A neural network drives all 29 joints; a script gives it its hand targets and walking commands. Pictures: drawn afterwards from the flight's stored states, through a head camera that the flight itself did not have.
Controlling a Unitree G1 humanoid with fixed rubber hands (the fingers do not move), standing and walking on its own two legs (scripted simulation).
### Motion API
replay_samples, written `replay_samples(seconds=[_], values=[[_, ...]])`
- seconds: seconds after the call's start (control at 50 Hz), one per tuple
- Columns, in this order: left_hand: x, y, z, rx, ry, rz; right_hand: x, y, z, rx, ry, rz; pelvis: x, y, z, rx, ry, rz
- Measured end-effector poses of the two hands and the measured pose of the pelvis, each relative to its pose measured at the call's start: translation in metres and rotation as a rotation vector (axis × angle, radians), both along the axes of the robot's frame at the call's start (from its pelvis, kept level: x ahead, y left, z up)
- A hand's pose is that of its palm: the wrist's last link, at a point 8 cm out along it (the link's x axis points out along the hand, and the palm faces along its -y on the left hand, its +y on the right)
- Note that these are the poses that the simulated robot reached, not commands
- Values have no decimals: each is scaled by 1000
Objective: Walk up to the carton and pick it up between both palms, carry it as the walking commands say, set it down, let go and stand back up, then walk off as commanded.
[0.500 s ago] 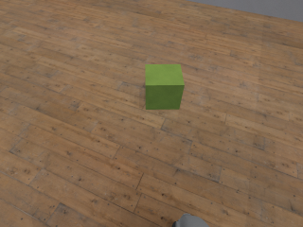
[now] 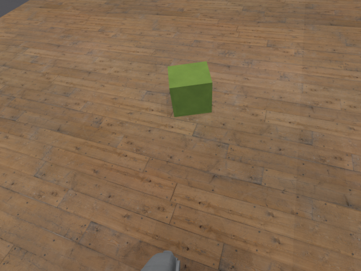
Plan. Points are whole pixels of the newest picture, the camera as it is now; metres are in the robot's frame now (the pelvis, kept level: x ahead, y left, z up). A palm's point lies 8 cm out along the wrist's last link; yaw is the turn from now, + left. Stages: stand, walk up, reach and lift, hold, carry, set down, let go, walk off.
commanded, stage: walk off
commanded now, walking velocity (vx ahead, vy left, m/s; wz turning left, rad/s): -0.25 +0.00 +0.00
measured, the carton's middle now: (190, 89) +1.37 +0.04 -0.63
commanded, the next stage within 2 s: stand in 0.78 s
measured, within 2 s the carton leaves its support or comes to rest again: neither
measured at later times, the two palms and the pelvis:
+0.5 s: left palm out of the picture -0.13 +0.30 -0.14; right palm out of the picture -0.11 -0.24 -0.11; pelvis -0.16 +0.03 +0.00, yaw +2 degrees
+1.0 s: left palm out of the picture -0.26 +0.25 -0.11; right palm out of the picture -0.28 -0.28 -0.14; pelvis -0.30 -0.01 +0.00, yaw +1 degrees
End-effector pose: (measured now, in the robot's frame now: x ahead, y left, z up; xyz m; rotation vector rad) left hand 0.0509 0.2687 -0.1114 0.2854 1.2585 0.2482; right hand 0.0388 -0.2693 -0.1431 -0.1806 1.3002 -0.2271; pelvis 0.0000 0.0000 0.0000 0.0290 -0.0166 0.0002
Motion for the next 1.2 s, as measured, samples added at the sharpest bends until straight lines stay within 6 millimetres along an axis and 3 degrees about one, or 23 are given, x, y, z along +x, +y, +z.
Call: replay_samples(seconds=[0.04, 0.14, 0.24, 0.38, 0.44, 0.52, 0.66, 0.76, 0.84, 0.9, 0.98, 1.06, 1.12, 1.2], values=[[-6, -4, 7, 13, -12, -9, -20, -4, -1, 13, 20, -7, -11, -3, 3, 13, -1, 6], [0, -12, 19, 24, -117, -31, -64, -12, -3, 12, 70, -10, -39, -8, 5, 25, 1, 17], [-19, -15, 15, 11, -154, -41, -81, -10, -1, 2, 58, -8, -69, -8, 4, 24, 3, 24], [-99, 5, -14, -44, -71, 8, -97, 11, 11, -30, -14, 30, -120, 8, -3, -3, 2, 32], [-141, 20, -30, -69, -29, 51, -120, 21, 15, -62, -23, 51, -143, 19, -8, -23, 0, 34], [-187, 29, -31, -94, 31, 74, -149, 29, 32, -94, -23, 72, -168, 26, 1, -60, -3, 27], [-247, 36, -32, -93, 88, 82, -144, 36, 49, -110, -163, 93, -207, 29, 5, -76, 0, 10], [-259, 27, -27, -80, 60, 69, -170, 31, 41, -89, -178, 93, -238, 23, 3, -70, 3, 3], [-265, 12, -19, -58, 14, 42, -218, 16, 22, -52, -123, 65, -265, 11, -1, -54, 5, -1], [-284, 0, -15, -27, -2, 22, -261, 0, 5, -21, -72, 31, -284, -3, -7, -34, 4, -3], [-311, -16, 0, -9, 2, 0, -306, -11, 2, 8, 0, 9, -300, -12, 2, -5, 2, 5], [-311, -30, 7, -16, -52, -16, -344, -14, -1, 30, 62, 6, -313, -18, 5, 2, -1, 18], [-307, -41, 5, -37, -93, -30, -362, -12, -2, 34, 97, -2, -320, -20, 5, -2, -1, 21], [-318, -47, -7, -77, -90, -29, -365, -4, -1, 24, 92, -4, -330, -18, 2, -13, 0, 19]])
